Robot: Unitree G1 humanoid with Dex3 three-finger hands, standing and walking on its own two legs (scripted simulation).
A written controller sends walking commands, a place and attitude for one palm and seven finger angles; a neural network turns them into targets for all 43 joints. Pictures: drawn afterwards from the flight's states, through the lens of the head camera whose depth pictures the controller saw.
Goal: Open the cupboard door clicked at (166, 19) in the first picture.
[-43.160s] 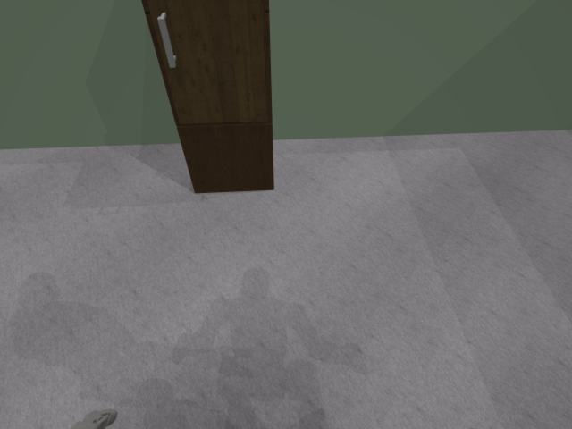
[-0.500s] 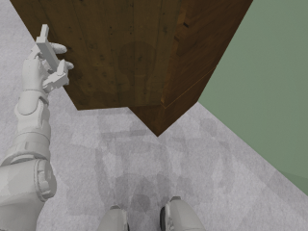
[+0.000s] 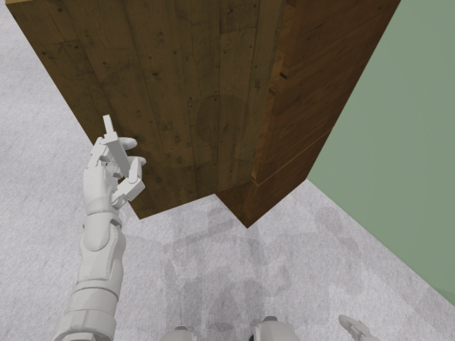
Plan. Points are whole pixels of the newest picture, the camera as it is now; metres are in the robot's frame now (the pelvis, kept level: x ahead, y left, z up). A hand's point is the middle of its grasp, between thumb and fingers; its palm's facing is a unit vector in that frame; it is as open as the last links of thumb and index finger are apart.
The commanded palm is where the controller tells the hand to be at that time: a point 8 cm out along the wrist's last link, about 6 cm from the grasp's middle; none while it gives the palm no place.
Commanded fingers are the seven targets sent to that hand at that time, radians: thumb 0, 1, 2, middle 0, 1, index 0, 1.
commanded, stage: pull the door open along its arc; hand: left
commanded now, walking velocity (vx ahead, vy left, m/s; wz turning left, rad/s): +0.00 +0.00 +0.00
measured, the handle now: (122, 155) +0.43 +0.20 +0.05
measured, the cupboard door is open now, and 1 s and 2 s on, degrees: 72 99 100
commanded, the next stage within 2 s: open thumb and fingers to let go in 0.54 s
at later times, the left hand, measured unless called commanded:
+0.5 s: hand (190, 226) +0.29 +0.06 +0.05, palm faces +0.43 -0.90 -0.01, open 5.8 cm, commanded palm +0.22 +0.09 +0.05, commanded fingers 0.00 0.90 0.90 -0.40 -1.35 -0.40 -1.35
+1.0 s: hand (196, 233) +0.28 +0.05 +0.05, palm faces +0.45 -0.89 -0.02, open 9.2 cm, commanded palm +0.23 +0.09 +0.05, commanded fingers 0.00 -0.43 0.33 -0.31 -1.21 -0.31 -1.21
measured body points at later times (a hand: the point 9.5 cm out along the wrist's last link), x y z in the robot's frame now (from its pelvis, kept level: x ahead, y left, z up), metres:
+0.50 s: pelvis +0.00 -0.03 +0.00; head +0.05 -0.04 +0.45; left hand +0.27 +0.11 +0.05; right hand +0.19 -0.23 -0.11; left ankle -0.02 +0.11 -0.68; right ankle +0.03 -0.12 -0.68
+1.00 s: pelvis -0.01 -0.05 +0.00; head +0.04 -0.06 +0.44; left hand +0.25 +0.10 +0.05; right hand +0.19 -0.25 -0.11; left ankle -0.02 +0.11 -0.68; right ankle +0.03 -0.12 -0.68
